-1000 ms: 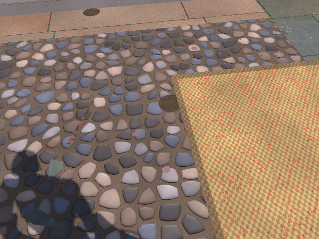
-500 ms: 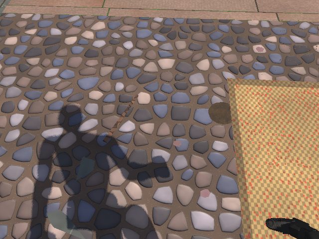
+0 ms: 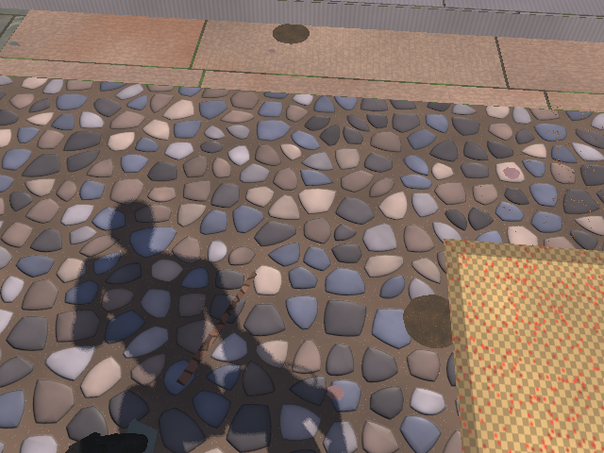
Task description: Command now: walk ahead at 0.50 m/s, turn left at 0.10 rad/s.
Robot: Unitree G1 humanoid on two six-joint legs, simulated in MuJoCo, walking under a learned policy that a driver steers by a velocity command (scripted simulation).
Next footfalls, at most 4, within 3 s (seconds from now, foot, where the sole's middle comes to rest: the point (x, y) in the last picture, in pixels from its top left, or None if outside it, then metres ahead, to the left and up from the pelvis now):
0.04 right None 0.20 -0.12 -0.77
0.44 left None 0.32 0.11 -0.77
0.92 right None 0.21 -0.14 -0.77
1.44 left None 0.26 0.06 -0.77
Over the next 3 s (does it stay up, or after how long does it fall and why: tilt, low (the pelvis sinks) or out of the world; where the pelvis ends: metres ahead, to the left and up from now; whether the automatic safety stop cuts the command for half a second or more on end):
stays up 1.02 -0.17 -0.02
